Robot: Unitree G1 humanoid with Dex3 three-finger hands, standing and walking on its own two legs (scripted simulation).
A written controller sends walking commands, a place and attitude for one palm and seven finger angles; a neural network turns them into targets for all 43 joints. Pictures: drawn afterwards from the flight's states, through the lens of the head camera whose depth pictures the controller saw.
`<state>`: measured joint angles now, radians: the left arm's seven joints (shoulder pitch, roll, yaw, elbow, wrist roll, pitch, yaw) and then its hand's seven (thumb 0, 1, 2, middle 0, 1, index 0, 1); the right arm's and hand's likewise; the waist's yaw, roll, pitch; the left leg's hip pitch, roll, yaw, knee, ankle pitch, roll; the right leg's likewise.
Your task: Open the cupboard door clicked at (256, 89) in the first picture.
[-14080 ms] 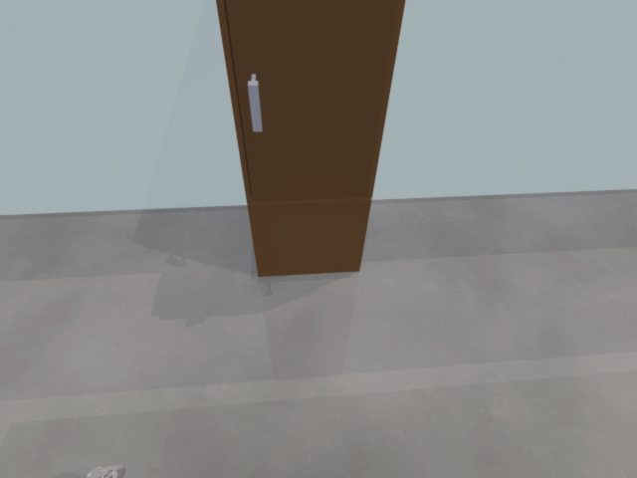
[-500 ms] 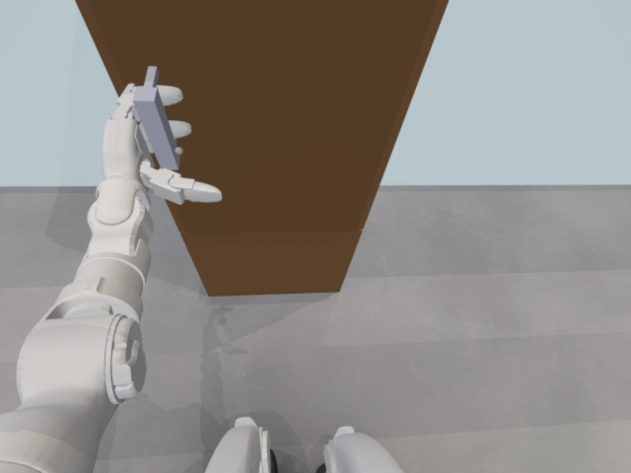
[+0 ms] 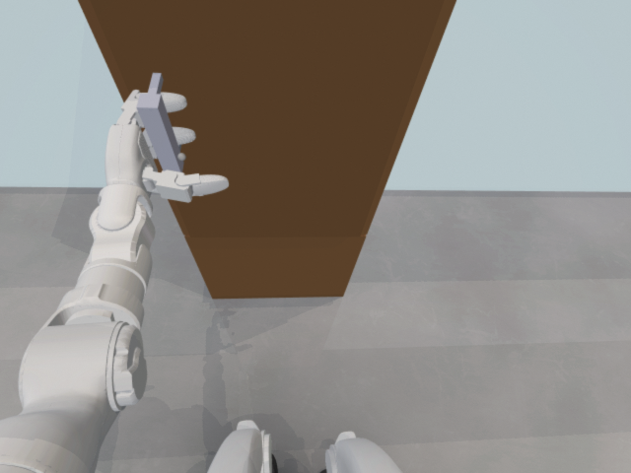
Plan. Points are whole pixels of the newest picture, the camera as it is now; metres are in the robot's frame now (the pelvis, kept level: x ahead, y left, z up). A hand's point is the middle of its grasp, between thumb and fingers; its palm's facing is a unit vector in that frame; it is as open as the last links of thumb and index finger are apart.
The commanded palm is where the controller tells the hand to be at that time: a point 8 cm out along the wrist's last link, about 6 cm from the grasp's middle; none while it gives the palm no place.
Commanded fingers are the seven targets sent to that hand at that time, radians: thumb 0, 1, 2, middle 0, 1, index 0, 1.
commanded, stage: close the thumb around the handle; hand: left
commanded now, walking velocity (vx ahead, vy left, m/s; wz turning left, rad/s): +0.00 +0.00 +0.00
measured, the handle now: (165, 126) +0.55 +0.17 +0.08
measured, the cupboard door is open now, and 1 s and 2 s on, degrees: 0 12 44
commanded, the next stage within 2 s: pull the door open along its arc in 0.46 s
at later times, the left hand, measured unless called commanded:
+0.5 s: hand (180, 157) +0.49 +0.15 +0.08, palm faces +0.01 -1.00 -0.01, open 5.8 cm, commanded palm +0.47 +0.18 +0.08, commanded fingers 0.00 0.90 0.90 -0.40 -1.35 -0.40 -1.35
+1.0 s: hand (184, 205) +0.42 +0.13 +0.08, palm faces -0.05 -1.00 +0.02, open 6.0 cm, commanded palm +0.36 +0.17 +0.08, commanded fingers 0.00 0.90 0.90 -0.40 -1.35 -0.40 -1.35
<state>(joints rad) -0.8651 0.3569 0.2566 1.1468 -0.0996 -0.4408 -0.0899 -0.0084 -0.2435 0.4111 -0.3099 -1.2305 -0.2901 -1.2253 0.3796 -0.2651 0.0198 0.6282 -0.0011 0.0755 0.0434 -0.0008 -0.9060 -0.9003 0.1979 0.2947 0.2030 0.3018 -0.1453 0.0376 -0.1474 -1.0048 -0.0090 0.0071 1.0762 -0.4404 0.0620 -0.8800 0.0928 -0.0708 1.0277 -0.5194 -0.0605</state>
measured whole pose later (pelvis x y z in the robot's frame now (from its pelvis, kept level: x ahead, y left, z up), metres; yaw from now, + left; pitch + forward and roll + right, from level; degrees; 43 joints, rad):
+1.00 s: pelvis +0.01 +0.01 +0.02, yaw -2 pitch +17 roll -2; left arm -0.41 0.22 0.15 0.66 -0.18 -0.38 -0.09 0.01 0.70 0.72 -0.33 -1.35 -0.35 -1.35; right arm 0.39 -0.25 0.01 0.53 0.03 0.11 0.06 0.00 -0.91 -0.90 0.20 0.29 0.20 0.30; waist -0.09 0.03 -0.17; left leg -0.85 -0.01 0.05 0.99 -0.44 0.08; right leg -0.74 0.09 -0.01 0.95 -0.50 -0.04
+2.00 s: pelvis +0.01 -0.07 +0.02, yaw +4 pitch +12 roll +3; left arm 0.19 -0.09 -0.21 0.08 0.05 -0.25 0.50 0.00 0.12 0.57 -0.32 -1.26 -0.35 -1.27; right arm 0.24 -0.21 0.01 0.55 -0.04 0.01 0.02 0.01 -0.91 -0.90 0.20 0.29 0.20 0.30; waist -0.02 0.03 -0.17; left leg -0.76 -0.04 -0.05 0.95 -0.41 -0.01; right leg -0.66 0.08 -0.11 0.99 -0.55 -0.14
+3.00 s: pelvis +0.00 +0.00 +0.01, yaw +1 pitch +12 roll -1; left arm 0.30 0.01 -0.34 -0.05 0.04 -0.32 0.18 -0.01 -0.50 0.30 -0.15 -0.31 -0.16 -0.31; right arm 0.28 -0.22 0.03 0.39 0.00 0.04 0.05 0.01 -0.91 -0.90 0.20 0.29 0.20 0.30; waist -0.02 0.04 -0.16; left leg -0.81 -0.05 0.01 1.06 -0.45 0.06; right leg -0.71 0.06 -0.04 1.06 -0.56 -0.06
